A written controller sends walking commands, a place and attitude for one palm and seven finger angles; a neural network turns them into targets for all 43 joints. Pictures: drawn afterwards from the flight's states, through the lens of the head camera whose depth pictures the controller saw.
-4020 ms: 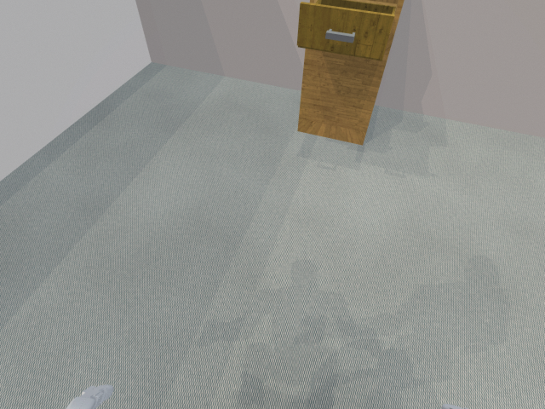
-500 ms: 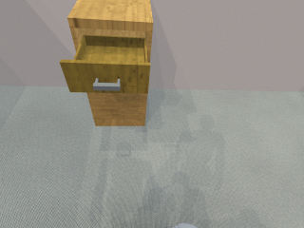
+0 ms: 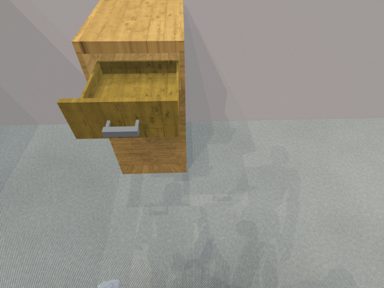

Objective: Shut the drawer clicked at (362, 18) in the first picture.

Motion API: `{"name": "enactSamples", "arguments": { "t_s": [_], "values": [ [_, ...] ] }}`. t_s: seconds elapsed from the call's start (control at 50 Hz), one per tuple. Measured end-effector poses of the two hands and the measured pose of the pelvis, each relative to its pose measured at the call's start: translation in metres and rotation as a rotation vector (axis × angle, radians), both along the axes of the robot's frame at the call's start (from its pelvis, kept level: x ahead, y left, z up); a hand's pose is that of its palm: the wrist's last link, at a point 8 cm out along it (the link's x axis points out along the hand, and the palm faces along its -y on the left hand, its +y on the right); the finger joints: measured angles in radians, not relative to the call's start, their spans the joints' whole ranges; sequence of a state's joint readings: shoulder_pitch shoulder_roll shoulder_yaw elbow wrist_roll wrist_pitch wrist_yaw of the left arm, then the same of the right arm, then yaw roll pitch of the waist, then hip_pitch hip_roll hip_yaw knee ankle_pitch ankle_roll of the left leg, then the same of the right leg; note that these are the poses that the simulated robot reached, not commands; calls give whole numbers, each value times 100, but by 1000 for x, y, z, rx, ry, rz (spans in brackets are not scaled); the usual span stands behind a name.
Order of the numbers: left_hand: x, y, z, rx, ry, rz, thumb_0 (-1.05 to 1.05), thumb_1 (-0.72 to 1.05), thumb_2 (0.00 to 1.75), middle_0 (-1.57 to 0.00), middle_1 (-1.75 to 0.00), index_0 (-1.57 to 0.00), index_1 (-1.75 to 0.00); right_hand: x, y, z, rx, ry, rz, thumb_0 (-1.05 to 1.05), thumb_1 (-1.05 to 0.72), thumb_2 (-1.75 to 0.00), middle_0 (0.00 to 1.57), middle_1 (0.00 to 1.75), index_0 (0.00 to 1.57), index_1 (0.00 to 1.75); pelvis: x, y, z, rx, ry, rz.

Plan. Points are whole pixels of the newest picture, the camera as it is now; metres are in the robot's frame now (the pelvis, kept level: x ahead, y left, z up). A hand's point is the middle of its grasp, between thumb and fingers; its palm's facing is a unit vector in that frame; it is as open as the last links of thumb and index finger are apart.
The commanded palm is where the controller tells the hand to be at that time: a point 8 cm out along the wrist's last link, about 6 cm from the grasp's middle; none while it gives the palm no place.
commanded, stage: take the last steps up to it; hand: left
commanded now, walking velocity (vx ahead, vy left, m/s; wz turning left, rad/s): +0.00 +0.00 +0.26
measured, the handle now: (122, 127) +0.58 +0.25 -0.05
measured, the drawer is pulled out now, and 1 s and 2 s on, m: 0.29 0.29 0.29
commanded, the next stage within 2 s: come to a stop and stand still in 1.18 s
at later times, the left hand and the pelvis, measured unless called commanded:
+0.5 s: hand out of the picture +0.05 +0.19 -0.16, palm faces +0.08 -0.98 -0.21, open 7.4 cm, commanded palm none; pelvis +0.05 +0.00 +0.01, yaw +3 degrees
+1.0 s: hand out of the picture +0.08 +0.11 -0.16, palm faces +0.24 -0.96 -0.12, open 7.4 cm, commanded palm none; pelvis +0.18 -0.01 +0.01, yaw +6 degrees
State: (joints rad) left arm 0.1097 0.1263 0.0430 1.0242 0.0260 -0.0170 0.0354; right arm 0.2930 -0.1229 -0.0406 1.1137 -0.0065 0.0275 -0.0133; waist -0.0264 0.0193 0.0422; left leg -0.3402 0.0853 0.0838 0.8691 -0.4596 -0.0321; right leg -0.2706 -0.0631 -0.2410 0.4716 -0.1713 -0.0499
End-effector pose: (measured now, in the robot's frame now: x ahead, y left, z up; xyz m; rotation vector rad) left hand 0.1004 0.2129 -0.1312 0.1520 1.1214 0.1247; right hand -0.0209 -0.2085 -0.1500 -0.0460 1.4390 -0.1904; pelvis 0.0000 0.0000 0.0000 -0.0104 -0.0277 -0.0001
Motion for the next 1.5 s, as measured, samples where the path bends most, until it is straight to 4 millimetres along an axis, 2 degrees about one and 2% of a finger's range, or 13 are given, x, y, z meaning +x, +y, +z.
{"name": "enactSamples", "arguments": {
  "t_s": [0.14, 0.26, 0.36, 0.46, 0.6, 0.74, 0.84, 0.96, 1.08, 1.18, 1.32, 1.42, 1.5],
  "values": [
    [-38, 30, -23, -37, 67, 93, -1, 93, 90, -21, -30, -20, -30, 37, -3, 12, -97, -94, 84, 2, -92, -90, 19, 29, 20, 30, -1, 19, -6, -21, -5, 29],
    [-76, 53, -11, -21, 184, 113, -1, 92, 90, -20, -30, -20, -30, 35, 11, 26, -89, -87, 107, 1, -91, -90, 19, 29, 20, 30, 9, 27, 9, -21, 9, 56],
    [-90, 55, -3, -3, 250, 130, 0, 92, 90, -20, -30, -20, -30, 28, 19, 25, -45, -32, 100, 1, -91, -90, 19, 29, 20, 30, 21, 24, 13, -2, 19, 57],
    [-75, 40, 0, 7, 281, 117, 0, 91, 90, -20, -30, -19, -30, 24, 14, 17, -5, 18, 68, 1, -90, -90, 20, 29, 21, 30, 39, 12, 11, 20, 18, 55],
    [-14, 0, -6, 29, 159, 110, 1, 92, 90, -20, -30, -20, -30, 39, -18, -11, 42, 88, 58, 1, -90, -90, 20, 29, 21, 30, 74, -21, -7, 32, 2, 63],
    [-13, -28, 5, 6, 167, 183, 0, 93, 90, -20, -30, -20, -30, 133, -52, 2, 1, -35, 129, 1, -91, -90, 19, 29, 20, 30, 106, -34, 7, 25, -3, 89],
    [-24, -49, 4, -52, 257, 204, 0, 91, 90, -20, -30, -20, -30, 206, -55, 15, -24, -154, 163, 1, -91, -90, 19, 29, 20, 30, 131, -32, 12, 17, 5, 95],
    [-31, -54, 1, -109, 357, 256, 0, 91, 90, -21, -30, -20, -30, 280, -32, 22, -22, -213, 235, 1, -91, -90, 19, 29, 20, 30, 163, -18, 12, 4, 16, 107],
    [-22, -29, -12, -135, 457, 300, 0, 90, 90, -21, -30, -20, -30, 348, 16, 19, -17, -261, 303, 1, -91, -90, 19, 29, 20, 30, 204, 12, 0, -12, 26, 109],
    [19, 11, -21, -101, 472, 248, 0, 90, 90, -21, -30, -20, -30, 365, 44, 16, -23, -286, 266, 0, -91, -90, 19, 29, 20, 30, 229, 31, -4, 11, 17, 80],
    [137, 58, -12, -11, 263, 155, 0, 91, 90, -20, -30, -19, -30, 360, 25, 25, -86, -258, 174, -4, -95, -90, 20, 29, 21, 30, 255, 39, 5, 25, 20, 60],
    [211, 59, -3, 30, 115, 120, 0, 91, 90, -20, -30, -19, -30, 336, 16, 13, -64, -129, 163, -2, -93, -90, 20, 29, 20, 30, 272, 31, 4, 36, 14, 77],
    [243, 44, -1, 51, 67, 83, 0, 91, 90, -20, -30, -19, -30, 324, 10, -4, -19, -57, 120, 0, -92, -90, 19, 29, 20, 30, 285, 18, -2, 48, 3, 63]
  ]
}}
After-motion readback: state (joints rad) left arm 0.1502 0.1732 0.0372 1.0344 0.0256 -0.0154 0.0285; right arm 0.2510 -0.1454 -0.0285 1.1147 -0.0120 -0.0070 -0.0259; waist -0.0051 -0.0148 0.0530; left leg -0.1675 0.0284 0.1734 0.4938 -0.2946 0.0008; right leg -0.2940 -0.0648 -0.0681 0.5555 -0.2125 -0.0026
